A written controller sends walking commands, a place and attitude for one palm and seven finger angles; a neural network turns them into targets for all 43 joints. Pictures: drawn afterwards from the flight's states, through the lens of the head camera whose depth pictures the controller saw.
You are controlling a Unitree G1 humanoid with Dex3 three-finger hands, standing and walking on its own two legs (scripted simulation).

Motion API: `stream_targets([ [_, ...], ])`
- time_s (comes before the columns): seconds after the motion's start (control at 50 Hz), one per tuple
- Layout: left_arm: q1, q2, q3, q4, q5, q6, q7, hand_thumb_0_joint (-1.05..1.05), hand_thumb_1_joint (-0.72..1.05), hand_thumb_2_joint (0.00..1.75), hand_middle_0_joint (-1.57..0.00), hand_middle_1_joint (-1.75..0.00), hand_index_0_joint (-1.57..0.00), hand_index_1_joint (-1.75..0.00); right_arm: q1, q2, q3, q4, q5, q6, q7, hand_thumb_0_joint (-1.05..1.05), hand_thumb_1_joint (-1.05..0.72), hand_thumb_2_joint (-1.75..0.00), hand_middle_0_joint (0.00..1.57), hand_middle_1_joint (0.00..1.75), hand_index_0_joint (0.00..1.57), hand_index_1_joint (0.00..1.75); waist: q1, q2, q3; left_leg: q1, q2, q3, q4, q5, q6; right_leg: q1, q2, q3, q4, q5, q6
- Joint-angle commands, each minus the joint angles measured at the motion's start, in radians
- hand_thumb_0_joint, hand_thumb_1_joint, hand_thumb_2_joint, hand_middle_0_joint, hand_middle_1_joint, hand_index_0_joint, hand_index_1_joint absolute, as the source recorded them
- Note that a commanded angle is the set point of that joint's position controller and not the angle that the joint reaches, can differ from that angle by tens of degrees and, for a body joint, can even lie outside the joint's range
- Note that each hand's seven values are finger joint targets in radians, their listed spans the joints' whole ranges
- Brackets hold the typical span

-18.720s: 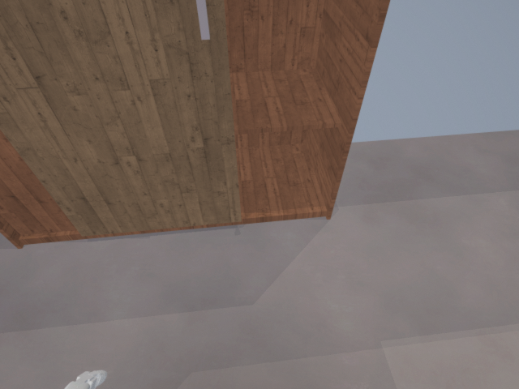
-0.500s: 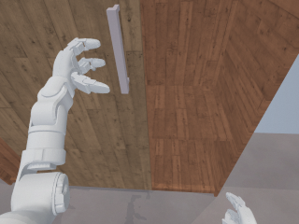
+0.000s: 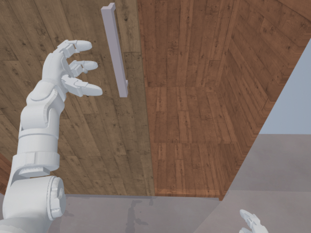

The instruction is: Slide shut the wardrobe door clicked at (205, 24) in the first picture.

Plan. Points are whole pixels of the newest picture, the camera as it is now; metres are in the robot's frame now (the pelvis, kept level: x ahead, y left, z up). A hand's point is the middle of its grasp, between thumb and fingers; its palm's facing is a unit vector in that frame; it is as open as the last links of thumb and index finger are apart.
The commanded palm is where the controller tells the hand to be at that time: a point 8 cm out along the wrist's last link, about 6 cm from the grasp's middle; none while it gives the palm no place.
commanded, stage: move the hooked fingers beside the handle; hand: left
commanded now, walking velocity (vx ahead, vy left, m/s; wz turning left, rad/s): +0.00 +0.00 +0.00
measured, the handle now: (118, 54) +0.49 +0.11 +0.25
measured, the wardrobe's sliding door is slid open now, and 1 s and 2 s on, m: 0.41 0.41 0.41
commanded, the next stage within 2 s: feel for the door with the fingertips in 0.10 s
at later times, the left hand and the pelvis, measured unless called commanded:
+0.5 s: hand (103, 70) +0.41 +0.14 +0.25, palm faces -0.01 -1.00 -0.01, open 14.0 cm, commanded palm +0.39 +0.19 +0.24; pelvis +0.00 +0.00 +0.00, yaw +0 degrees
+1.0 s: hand (105, 66) +0.43 +0.14 +0.25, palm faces +0.03 -1.00 +0.00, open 14.0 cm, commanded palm +0.40 +0.19 +0.24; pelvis +0.00 +0.00 +0.00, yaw +0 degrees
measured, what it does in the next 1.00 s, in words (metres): stands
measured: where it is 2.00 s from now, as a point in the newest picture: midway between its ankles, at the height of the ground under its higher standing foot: outside the picture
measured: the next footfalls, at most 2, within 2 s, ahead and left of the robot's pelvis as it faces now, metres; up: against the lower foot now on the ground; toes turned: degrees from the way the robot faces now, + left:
none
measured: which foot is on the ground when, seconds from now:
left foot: down 0.00-1.00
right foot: down 0.00-1.00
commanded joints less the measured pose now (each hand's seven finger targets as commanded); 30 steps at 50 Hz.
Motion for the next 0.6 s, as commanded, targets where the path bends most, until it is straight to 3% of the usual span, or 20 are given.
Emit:
stream_targets([
  [0.0,-0.478,0.217,0.04,-0.304,-0.013,-0.079,0.005,0.0,-0.5,0.3,-0.3,-1.2,-0.3,-1.2,-0.142,-0.104,-0.036,-0.172,0.003,-0.065,0.002,0.0,-0.9,-0.9,0.2,0.3,0.2,0.3,0.008,-0.021,-0.303,0.151,-0.014,-0.039,0.0,0.334,0.036,0.06,0.002,0.018,-0.015,0.363,-0.011],
  [0.04,-0.459,0.241,0.072,-0.289,-0.019,-0.074,0.005,0.0,-0.5,0.3,-0.3,-1.2,-0.3,-1.2,-0.141,-0.108,-0.038,-0.167,0.001,-0.066,0.0,0.0,-0.9,-0.9,0.2,0.3,0.2,0.3,0.011,-0.055,-0.297,0.144,-0.013,-0.04,0.0,0.331,0.036,0.061,0.003,0.016,-0.013,0.364,-0.008],
  [0.06,-0.443,0.257,0.077,-0.279,-0.016,-0.075,0.007,0.0,-0.5,0.3,-0.3,-1.2,-0.3,-1.2,-0.139,-0.112,-0.037,-0.162,0.0,-0.061,0.0,0.0,-0.9,-0.9,0.2,0.3,0.2,0.3,0.015,-0.04,-0.284,0.131,-0.013,-0.038,-0.002,0.323,0.034,0.065,0.001,0.017,-0.018,0.35,-0.011],
  [0.1,-0.471,0.18,0.007,-0.304,-0.017,-0.067,0.003,0.0,-0.5,0.3,-0.3,-1.2,-0.3,-1.2,-0.152,-0.103,-0.034,-0.166,0.006,-0.065,0.001,0.0,-0.9,-0.9,0.2,0.3,0.2,0.3,-0.001,-0.023,-0.265,0.146,-0.013,-0.037,-0.004,0.306,0.035,0.033,0.003,0.016,-0.021,0.332,-0.008],
  [0.16,-0.471,0.179,0.008,-0.262,-0.013,-0.05,0.016,0.0,-0.5,0.3,-0.3,-1.2,-0.3,-1.2,-0.144,-0.107,-0.034,-0.152,0.004,-0.062,-0.001,0.0,-0.9,-0.9,0.2,0.3,0.2,0.3,-0.001,-0.027,-0.234,0.136,-0.011,-0.047,-0.004,0.291,0.031,0.009,0.006,0.01,-0.025,0.293,-0.013],
  [0.22,-0.5,0.13,-0.023,-0.268,-0.02,-0.039,0.027,0.0,-0.5,0.3,-0.3,-1.2,-0.3,-1.2,-0.157,-0.1,-0.031,-0.154,0.003,-0.064,-0.001,0.0,-0.9,-0.9,0.2,0.3,0.2,0.3,-0.006,-0.051,-0.251,0.145,-0.012,-0.048,-0.004,0.286,0.033,0.006,0.005,0.012,-0.022,0.296,-0.009],
  [0.28,-0.507,0.147,-0.006,-0.233,-0.014,-0.04,0.051,0.0,-0.5,0.3,-0.3,-1.2,-0.3,-1.2,-0.154,-0.101,-0.029,-0.142,0.0,-0.058,-0.002,0.0,-0.9,-0.9,0.2,0.3,0.2,0.3,-0.004,-0.081,-0.239,0.125,-0.012,-0.052,-0.009,0.256,0.033,0.007,0.004,0.014,-0.027,0.266,-0.008],
  [0.32,-0.537,0.151,-0.006,-0.23,-0.005,-0.043,0.061,0.0,-0.5,0.3,-0.3,-1.2,-0.3,-1.2,-0.158,-0.096,-0.029,-0.142,-0.001,-0.056,-0.004,0.0,-0.9,-0.9,0.2,0.3,0.2,0.3,-0.004,-0.057,-0.253,0.131,-0.012,-0.044,-0.006,0.258,0.033,0.008,0.002,0.02,-0.025,0.27,-0.007],
  [0.38,-0.578,0.111,-0.037,-0.243,0.002,-0.057,0.08,0.0,-0.5,0.3,-0.3,-1.2,-0.3,-1.2,-0.156,-0.087,-0.025,-0.143,-0.005,-0.054,0.0,0.0,-0.9,-0.9,0.2,0.3,0.2,0.3,-0.008,-0.035,-0.263,0.141,-0.011,-0.048,-0.008,0.266,0.031,0.012,0.002,0.019,-0.024,0.271,-0.01],
  [0.42,-0.562,0.099,-0.037,-0.248,0.003,-0.06,0.087,0.0,-0.5,0.3,-0.3,-1.2,-0.3,-1.2,-0.16,-0.085,-0.027,-0.148,-0.005,-0.055,0.001,0.0,-0.9,-0.9,0.2,0.3,0.2,0.3,-0.002,-0.07,-0.292,0.149,-0.011,-0.045,-0.005,0.291,0.032,0.035,0.003,0.02,-0.017,0.306,-0.008],
  [0.44,-0.571,0.08,-0.05,-0.249,0.004,-0.057,0.09,0.0,-0.5,0.3,-0.3,-1.2,-0.3,-1.2,-0.163,-0.082,-0.026,-0.148,-0.005,-0.055,0.001,0.0,-0.9,-0.9,0.2,0.3,0.2,0.3,-0.004,-0.049,-0.291,0.158,-0.011,-0.043,-0.003,0.3,0.032,0.029,0.003,0.021,-0.015,0.317,-0.009],
  [0.46,-0.564,0.101,-0.032,-0.236,0.008,-0.06,0.099,0.0,-0.5,0.3,-0.3,-1.2,-0.3,-1.2,-0.153,-0.085,-0.027,-0.139,-0.009,-0.05,0.002,0.0,-0.9,-0.9,0.2,0.3,0.2,0.3,0.0,-0.055,-0.291,0.152,-0.01,-0.043,-0.003,0.304,0.03,0.037,0.003,0.018,-0.017,0.313,-0.01],
  [0.48,-0.559,0.07,-0.05,-0.241,0.008,-0.056,0.102,0.0,-0.5,0.3,-0.3,-1.2,-0.3,-1.2,-0.156,-0.081,-0.026,-0.144,-0.008,-0.051,0.005,0.0,-0.9,-0.9,0.2,0.3,0.2,0.3,0.0,-0.066,-0.285,0.15,-0.01,-0.043,-0.005,0.312,0.032,0.037,0.004,0.018,-0.016,0.326,-0.009],
  [0.52,-0.553,0.069,-0.043,-0.24,0.011,-0.046,0.113,0.0,-0.5,0.3,-0.3,-1.2,-0.3,-1.2,-0.159,-0.079,-0.027,-0.145,-0.009,-0.047,0.005,0.0,-0.9,-0.9,0.2,0.3,0.2,0.3,0.003,-0.073,-0.287,0.146,-0.011,-0.036,-0.005,0.314,0.032,0.044,0.004,0.019,-0.016,0.339,-0.006],
  [0.58,-0.521,0.122,0.008,-0.239,0.021,-0.038,0.132,0.0,-0.5,0.3,-0.3,-1.2,-0.3,-1.2,-0.156,-0.083,-0.028,-0.146,-0.014,-0.034,0.007,0.0,-0.9,-0.9,0.2,0.3,0.2,0.3,0.02,-0.087,-0.294,0.124,-0.012,-0.033,-0.011,0.332,0.032,0.078,0.002,0.019,-0.012,0.362,-0.006],
])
